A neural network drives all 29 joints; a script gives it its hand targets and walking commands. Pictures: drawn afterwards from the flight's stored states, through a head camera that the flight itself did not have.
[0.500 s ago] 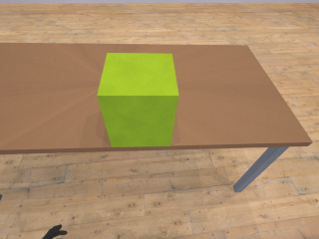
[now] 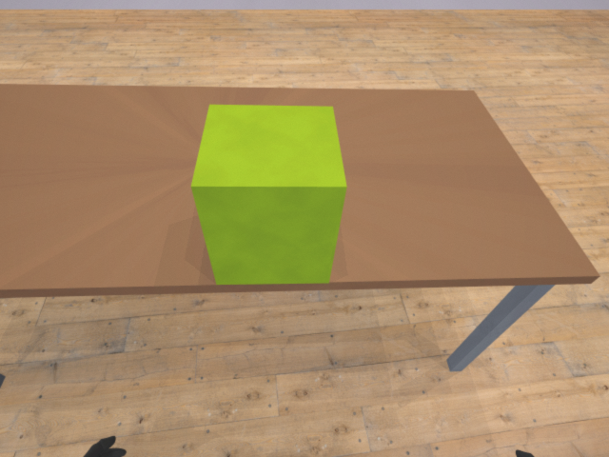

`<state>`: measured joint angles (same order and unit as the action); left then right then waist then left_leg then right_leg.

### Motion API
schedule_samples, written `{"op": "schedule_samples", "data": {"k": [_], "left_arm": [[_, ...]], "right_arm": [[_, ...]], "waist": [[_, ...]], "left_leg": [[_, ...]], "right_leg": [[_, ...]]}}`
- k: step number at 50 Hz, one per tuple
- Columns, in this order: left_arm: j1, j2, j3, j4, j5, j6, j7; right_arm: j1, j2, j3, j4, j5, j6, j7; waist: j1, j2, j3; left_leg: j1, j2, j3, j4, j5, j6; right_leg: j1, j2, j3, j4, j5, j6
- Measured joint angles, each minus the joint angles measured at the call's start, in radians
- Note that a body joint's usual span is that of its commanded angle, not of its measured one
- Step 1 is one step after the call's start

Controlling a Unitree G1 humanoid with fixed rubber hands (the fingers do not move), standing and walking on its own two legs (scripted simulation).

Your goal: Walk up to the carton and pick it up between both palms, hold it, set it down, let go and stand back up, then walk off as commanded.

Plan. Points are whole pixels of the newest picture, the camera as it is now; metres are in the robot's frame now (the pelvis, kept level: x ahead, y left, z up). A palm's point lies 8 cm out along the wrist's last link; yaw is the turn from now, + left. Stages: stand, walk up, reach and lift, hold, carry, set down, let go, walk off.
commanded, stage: walk up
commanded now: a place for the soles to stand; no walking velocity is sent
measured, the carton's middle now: (272, 198) +0.53 +0.07 +0.00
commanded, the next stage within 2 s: none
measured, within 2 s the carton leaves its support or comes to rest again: neither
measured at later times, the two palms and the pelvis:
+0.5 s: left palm out of the picture +0.10 +0.30 -0.11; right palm out of the picture +0.09 -0.31 -0.09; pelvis +0.00 +0.00 +0.00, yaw +0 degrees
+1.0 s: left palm out of the picture +0.10 +0.30 -0.11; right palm out of the picture +0.09 -0.31 -0.09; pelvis +0.00 +0.00 +0.00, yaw +0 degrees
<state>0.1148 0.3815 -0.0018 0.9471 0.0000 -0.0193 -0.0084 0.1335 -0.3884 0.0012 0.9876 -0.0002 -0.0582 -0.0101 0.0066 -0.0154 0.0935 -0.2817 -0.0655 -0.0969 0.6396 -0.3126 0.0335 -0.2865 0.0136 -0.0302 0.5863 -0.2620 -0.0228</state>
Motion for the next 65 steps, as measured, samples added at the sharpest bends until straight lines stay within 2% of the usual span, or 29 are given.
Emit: {"op": "schedule_samples", "data": {"k": [65], "left_arm": [[-0.006, 0.0, 0.0, 0.054, 0.0, 0.0, -0.007]], "right_arm": [[-0.003, 0.002, 0.0, 0.05, 0.0, -0.005, -0.004]], "waist": [[0.0, 0.001, -0.043]], "left_leg": [[0.0, 0.0, -0.002, -0.009, 0.006, -0.002]], "right_leg": [[0.002, 0.0, 0.0, -0.011, 0.007, 0.003]]}}
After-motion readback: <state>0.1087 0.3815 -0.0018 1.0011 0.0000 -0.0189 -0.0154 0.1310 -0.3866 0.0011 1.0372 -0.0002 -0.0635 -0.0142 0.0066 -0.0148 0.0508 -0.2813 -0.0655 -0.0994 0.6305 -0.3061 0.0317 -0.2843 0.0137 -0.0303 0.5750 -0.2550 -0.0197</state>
